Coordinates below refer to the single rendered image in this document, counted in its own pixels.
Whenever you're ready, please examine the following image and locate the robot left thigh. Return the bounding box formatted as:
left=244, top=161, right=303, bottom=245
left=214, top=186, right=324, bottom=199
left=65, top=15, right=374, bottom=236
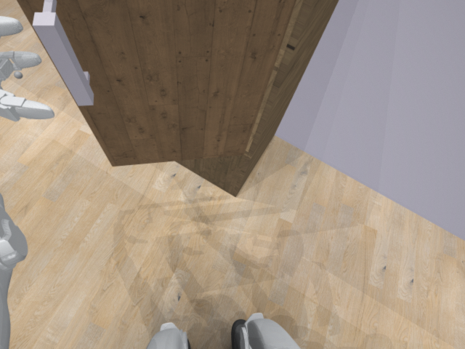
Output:
left=146, top=328, right=188, bottom=349

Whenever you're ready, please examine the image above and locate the robot left hand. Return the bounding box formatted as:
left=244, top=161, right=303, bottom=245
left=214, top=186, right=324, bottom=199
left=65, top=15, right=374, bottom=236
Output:
left=0, top=16, right=54, bottom=121

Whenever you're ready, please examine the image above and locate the robot right shin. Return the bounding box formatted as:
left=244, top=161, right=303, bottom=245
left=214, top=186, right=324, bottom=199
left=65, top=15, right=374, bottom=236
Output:
left=240, top=313, right=264, bottom=349

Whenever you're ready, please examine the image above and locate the handle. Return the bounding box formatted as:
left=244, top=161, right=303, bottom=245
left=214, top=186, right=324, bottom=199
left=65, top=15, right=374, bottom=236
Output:
left=33, top=0, right=94, bottom=106

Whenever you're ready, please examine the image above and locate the robot left upper arm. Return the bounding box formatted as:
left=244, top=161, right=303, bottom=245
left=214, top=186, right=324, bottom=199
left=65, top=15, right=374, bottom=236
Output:
left=0, top=207, right=28, bottom=349

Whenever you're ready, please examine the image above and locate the cupboard door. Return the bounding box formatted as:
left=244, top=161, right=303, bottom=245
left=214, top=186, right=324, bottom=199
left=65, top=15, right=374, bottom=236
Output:
left=17, top=0, right=296, bottom=167

